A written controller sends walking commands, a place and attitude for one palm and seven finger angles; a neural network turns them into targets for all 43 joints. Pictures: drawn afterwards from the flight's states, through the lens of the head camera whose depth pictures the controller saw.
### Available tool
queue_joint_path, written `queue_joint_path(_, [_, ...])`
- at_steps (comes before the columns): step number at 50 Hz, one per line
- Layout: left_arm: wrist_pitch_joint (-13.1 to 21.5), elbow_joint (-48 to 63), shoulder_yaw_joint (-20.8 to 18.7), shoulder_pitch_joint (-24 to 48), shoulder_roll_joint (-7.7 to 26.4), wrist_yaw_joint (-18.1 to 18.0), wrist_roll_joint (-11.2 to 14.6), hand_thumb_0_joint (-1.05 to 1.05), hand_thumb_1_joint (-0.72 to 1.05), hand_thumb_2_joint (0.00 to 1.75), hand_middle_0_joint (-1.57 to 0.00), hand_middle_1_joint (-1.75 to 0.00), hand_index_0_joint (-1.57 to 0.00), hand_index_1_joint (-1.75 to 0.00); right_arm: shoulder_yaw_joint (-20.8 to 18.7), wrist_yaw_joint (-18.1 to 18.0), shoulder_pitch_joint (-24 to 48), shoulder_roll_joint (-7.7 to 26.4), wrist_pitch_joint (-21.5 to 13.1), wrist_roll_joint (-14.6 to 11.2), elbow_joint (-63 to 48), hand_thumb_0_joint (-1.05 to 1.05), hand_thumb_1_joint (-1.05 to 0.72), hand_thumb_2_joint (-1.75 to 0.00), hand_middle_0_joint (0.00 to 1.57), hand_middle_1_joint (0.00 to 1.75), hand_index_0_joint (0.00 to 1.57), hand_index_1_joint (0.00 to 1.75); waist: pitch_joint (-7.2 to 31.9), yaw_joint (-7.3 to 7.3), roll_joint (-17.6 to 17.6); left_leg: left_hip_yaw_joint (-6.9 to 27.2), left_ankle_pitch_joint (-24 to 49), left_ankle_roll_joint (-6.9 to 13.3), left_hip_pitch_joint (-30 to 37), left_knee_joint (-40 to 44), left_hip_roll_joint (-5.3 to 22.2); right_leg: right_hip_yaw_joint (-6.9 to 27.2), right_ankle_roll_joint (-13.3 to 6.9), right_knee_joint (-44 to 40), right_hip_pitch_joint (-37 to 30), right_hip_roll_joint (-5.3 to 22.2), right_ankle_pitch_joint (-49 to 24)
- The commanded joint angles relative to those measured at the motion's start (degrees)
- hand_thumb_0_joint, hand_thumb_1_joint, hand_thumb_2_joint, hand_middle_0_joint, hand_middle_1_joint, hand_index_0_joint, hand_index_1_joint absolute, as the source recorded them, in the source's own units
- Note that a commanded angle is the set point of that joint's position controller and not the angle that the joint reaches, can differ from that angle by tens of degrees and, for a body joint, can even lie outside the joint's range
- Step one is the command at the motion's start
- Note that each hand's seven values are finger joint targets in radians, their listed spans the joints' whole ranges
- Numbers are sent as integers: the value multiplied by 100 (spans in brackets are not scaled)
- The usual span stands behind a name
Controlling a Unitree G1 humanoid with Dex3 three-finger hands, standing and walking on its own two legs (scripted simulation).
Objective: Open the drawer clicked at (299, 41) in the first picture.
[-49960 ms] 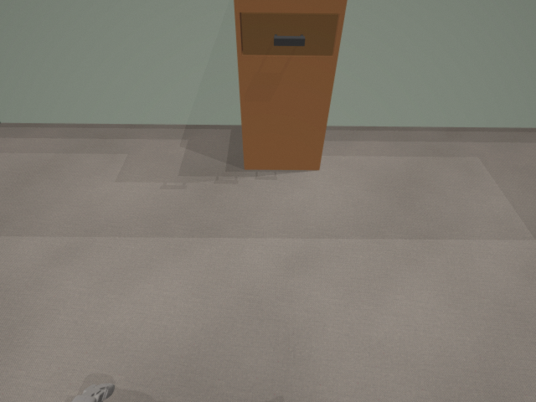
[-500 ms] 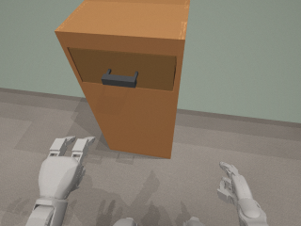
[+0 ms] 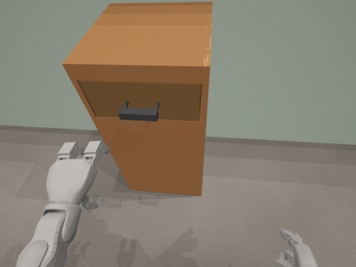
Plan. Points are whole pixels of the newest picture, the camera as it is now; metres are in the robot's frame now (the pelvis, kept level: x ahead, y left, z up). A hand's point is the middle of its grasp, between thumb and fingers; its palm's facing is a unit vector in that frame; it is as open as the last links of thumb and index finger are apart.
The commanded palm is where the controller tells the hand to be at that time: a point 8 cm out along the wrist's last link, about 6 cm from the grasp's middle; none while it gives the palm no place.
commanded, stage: raise the hand with hooked fingers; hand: left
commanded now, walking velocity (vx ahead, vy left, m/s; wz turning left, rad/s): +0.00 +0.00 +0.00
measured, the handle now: (140, 109) +0.56 +0.20 -0.01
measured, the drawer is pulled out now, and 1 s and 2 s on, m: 0.00 0.00 0.00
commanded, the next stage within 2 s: move the hooked fingers above the handle in 0.78 s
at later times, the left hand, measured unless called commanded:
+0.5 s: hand (82, 145) +0.32 +0.24 +0.11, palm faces +0.05 -0.05 -1.00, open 13.8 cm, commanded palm +0.29 +0.24 +0.16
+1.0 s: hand (89, 153) +0.32 +0.23 +0.09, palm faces +0.02 -0.05 -1.00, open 13.9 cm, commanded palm +0.31 +0.23 +0.15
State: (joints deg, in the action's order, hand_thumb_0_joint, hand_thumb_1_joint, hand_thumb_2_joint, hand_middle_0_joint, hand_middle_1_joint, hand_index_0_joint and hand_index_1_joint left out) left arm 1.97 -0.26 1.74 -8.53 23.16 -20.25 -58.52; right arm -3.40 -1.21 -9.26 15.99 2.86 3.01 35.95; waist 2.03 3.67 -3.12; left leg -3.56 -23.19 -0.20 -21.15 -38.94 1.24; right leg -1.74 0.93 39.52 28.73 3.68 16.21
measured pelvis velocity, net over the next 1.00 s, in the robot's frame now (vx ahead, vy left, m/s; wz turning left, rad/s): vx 0.00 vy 0.00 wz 0.01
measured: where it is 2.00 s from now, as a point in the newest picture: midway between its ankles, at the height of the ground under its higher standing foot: outside the picture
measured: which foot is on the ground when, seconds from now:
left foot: down 0.00-1.00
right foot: down 0.00-1.00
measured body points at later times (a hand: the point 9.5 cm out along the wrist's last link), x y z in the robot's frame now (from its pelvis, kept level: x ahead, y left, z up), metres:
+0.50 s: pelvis +0.02 +0.00 +0.02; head +0.04 -0.04 +0.47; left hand +0.32 +0.24 +0.17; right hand +0.21 -0.22 -0.10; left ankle -0.04 +0.12 -0.72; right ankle +0.04 -0.13 -0.72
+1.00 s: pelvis +0.00 +0.00 +0.02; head +0.03 -0.04 +0.47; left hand +0.31 +0.23 +0.15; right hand +0.19 -0.23 -0.10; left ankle -0.04 +0.12 -0.72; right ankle +0.04 -0.13 -0.72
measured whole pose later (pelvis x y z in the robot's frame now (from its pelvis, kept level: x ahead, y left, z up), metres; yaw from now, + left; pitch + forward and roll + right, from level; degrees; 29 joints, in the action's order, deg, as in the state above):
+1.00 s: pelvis +0.00 +0.00 +0.02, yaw +1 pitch +3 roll +1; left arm -0.1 -10.2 4.9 8.8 25.6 -6.2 -55.0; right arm -1.0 -1.0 -7.9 14.8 5.6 -0.1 37.1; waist 0.4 5.0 -4.6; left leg -3.0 -16.2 -0.5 -11.3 -25.0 0.9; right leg -2.7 0.8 27.1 19.1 3.5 10.6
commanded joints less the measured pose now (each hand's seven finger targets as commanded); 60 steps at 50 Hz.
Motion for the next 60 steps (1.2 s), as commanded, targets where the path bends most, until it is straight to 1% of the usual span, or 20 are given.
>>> queue_joint_path(1, [-457,918,-366,1356,850,84,127,0,-43,33,-29,-115,-29,-115,-103,20,786,424,-222,-155,-867,0,-90,-90,20,30,20,30,1394,37,196,203,2159,38,331,904,-186,-31,-343,-562,-1443,-328,-1323])
queue_joint_path(5, [-812,750,-250,1616,989,732,226,0,-50,30,-30,-120,-30,-120,27,-27,945,431,-74,-237,-949,0,-90,-90,20,30,20,30,1041,110,546,156,2128,73,357,1232,-183,-26,-309,-823,-1811,-317,-1346])
queue_joint_path(9, [-706,805,-415,2166,1300,1147,178,0,-50,30,-30,-120,-30,-120,122,-61,916,403,20,-206,-950,0,-90,-90,20,30,20,30,1018,139,460,115,2248,108,569,1375,-206,5,-313,-1001,-2082,-327,-1515])
queue_joint_path(12, [-470,922,-584,2636,1533,1261,192,0,-50,30,-30,-120,-30,-120,155,-80,898,383,43,-194,-933,0,-90,-90,20,30,20,30,1130,124,140,126,2369,98,738,1426,-217,35,-326,-1096,-2228,-345,-1642])
queue_joint_path(15, [-259,827,-530,2937,1460,1308,272,0,-50,30,-30,-120,-30,-120,152,-91,818,345,12,-197,-854,0,-90,-90,20,30,20,30,1152,83,81,128,2524,84,861,1461,-239,-4,-318,-1177,-2269,-340,-1812])
queue_joint_path(19, [-115,842,-593,3430,1623,1334,318,0,-50,30,-30,-120,-30,-120,120,-78,764,372,-3,-218,-773,0,-90,-90,20,30,20,30,1411,59,-104,152,2766,60,1040,1500,-248,-8,-324,-1236,-2367,-340,-1941])
queue_joint_path(23, [-158,366,-472,2731,1328,1527,444,0,-50,30,-30,-120,-30,-120,79,-1,684,409,44,-247,-763,0,-90,-90,20,30,20,30,1314,125,331,111,3027,47,876,1539,-235,-50,-301,-1240,-2494,-332,-2223])
queue_joint_path(27, [-110,434,-574,2549,1419,1672,512,0,-50,30,-30,-120,-30,-120,48,49,732,490,98,-268,-847,0,-90,-90,20,30,20,30,1233,169,477,78,2936,75,765,1604,-226,-20,-301,-1285,-2542,-341,-2210])
queue_joint_path(33, [316,1084,-926,2863,1733,1304,379,0,-50,30,-30,-120,-30,-120,-5,51,630,462,33,-192,-833,0,-90,-90,20,30,20,30,1679,229,40,157,3140,63,963,1568,-226,9,-315,-1191,-2576,-310,-2211])
queue_joint_path(37, [339,861,-1095,2824,1773,967,389,0,-50,30,-30,-120,-30,-120,-49,56,586,455,-9,-231,-742,0,-90,-90,20,30,20,30,1558,192,92,142,2989,51,908,1565,-229,24,-311,-1239,-2456,-327,-2141])
queue_joint_path(42, [-19,316,-676,2840,1412,946,382,0,-50,30,-30,-120,-30,-120,-41,68,697,463,17,-327,-694,0,-90,-90,20,30,20,30,1177,118,270,43,2387,65,718,1709,-236,5,-302,-1380,-2287,-329,-1628])
queue_joint_path(44, [-120,408,-524,2869,1392,1064,371,0,-50,30,-30,-120,-30,-120,-38,61,689,487,35,-317,-693,0,-90,-90,20,30,20,30,1298,128,244,28,2422,74,783,1741,-242,1,-302,-1387,-2382,-317,-1653])
queue_joint_path(46, [-186,291,-234,3233,1237,1180,345,0,-50,30,-30,-120,-30,-120,-3,16,722,482,45,-313,-689,0,-90,-90,20,30,20,30,1225,21,357,29,2243,93,768,1727,-256,-29,-281,-1418,-2264,-315,-1508])
queue_joint_path(48, [-165,-82,-61,3664,1154,1280,353,0,-50,30,-30,-120,-30,-120,39,-31,669,483,19,-320,-649,0,-90,-90,20,30,20,30,863,-123,511,50,1804,123,665,1746,-257,-44,-256,-1532,-1993,-318,-1060])
queue_joint_path(49, [-110,-323,-155,3950,1331,1303,324,0,-50,30,-30,-120,-30,-120,36,-69,599,508,12,-321,-585,0,-90,-90,20,30,20,30,763,-144,533,56,1603,123,609,1768,-271,-37,-254,-1586,-1918,-325,-858])
queue_joint_path(51, [52,-444,-243,4270,1460,1290,225,0,-50,30,-30,-120,-30,-120,32,-109,538,493,-12,-299,-592,0,-90,-90,20,30,20,30,1041,-92,535,84,1610,138,648,1738,-302,-29,-266,-1534,-1979,-332,-834])
queue_joint_path(53, [247,-383,-299,4806,1584,1188,153,0,-50,30,-30,-120,-30,-120,20,-139,455,468,-59,-271,-578,0,-90,-90,20,30,20,30,1462,-96,270,94,1693,139,759,1675,-322,4,-269,-1460,-2071,-302,-907])
queue_joint_path(56, [444,-773,-401,4988,1590,1020,163,0,-50,30,-30,-120,-30,-120,-21,-166,299,427,-101,-279,-506,0,-90,-90,20,30,20,30,1591,-65,49,104,1991,108,704,1605,-338,-3,-298,-1327,-2105,-315,-1271])
queue_joint_path(57, [463,-935,-604,4987,1764,956,149,0,-50,30,-30,-120,-30,-120,-40,-160,239,454,-103,-277,-467,0,-90,-90,20,30,20,30,1666,-51,121,120,2045,93,652,1600,-333,-1,-297,-1318,-2164,-334,-1300])
queue_joint_path(60, [373,-1473,-382,4931,1429,844,122,0,-50,30,-30,-120,-30,-120,-54,-125,198,437,-80,-321,-434,0,-90,-90,20,30,20,30,1515,-53,170,56,2103,77,423,1583,-334,-29,-302,-1259,-2070,-328,-1433])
